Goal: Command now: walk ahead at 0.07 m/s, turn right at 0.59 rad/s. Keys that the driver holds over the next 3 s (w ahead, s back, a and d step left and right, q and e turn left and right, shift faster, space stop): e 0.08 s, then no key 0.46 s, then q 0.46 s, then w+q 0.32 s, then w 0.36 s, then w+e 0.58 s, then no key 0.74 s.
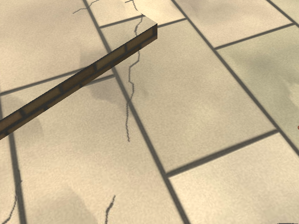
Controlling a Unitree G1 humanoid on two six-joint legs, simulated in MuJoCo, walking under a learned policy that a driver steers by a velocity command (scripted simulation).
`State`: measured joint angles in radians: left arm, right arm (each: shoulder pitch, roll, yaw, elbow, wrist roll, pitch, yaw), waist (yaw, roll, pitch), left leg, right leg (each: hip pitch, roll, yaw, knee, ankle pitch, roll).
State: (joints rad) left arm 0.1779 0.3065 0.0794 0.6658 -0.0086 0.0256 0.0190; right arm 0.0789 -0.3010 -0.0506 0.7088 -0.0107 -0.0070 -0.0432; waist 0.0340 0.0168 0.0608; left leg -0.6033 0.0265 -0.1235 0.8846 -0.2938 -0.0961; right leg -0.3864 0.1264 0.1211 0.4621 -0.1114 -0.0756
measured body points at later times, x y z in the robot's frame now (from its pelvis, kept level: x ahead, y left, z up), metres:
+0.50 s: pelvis +0.03 +0.03 +0.00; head +0.05 +0.03 +0.45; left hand +0.21 +0.27 -0.11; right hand +0.12 -0.24 -0.11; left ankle +0.08 +0.16 -0.73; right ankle -0.01 -0.10 -0.74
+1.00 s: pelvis +0.03 +0.06 +0.00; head +0.06 +0.09 +0.44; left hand +0.17 +0.35 -0.12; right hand +0.16 -0.22 -0.09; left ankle +0.05 +0.14 -0.74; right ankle -0.02 -0.10 -0.66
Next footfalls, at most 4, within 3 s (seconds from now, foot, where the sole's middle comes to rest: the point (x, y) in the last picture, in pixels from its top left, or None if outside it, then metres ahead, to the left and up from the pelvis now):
0.14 left None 0.12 0.15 -0.77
0.48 right None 0.03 -0.10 -0.77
1.44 right None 0.23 -0.06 -0.77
1.90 left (100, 217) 0.45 0.29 -0.77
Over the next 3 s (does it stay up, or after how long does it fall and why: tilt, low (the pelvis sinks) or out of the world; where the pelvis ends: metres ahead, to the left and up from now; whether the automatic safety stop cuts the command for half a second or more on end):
stays up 0.72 0.17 0.00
